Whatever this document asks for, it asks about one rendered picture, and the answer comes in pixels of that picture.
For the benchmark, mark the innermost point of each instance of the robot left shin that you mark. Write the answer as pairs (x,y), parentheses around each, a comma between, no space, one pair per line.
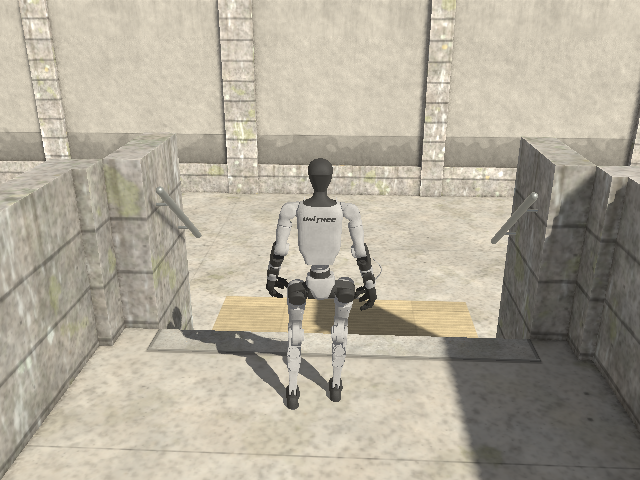
(293,362)

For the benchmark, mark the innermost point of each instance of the robot shin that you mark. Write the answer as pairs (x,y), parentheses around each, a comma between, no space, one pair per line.
(293,362)
(338,358)

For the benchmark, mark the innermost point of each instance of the left robot upper arm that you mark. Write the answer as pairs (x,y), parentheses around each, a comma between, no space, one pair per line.
(288,211)

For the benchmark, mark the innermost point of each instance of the right robot upper arm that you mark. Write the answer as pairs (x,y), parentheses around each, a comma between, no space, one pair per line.
(351,212)

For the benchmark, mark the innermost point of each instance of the robot left hand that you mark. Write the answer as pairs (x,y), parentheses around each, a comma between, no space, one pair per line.
(280,284)

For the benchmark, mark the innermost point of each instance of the left robot forearm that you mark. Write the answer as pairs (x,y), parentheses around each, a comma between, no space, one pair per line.
(274,265)

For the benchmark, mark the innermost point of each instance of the robot right shin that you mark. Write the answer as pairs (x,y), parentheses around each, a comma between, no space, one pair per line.
(338,358)

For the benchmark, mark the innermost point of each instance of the right robot forearm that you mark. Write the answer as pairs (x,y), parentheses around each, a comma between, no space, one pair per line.
(366,269)

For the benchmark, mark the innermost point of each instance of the robot right hand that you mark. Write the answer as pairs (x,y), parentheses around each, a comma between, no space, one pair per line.
(369,294)

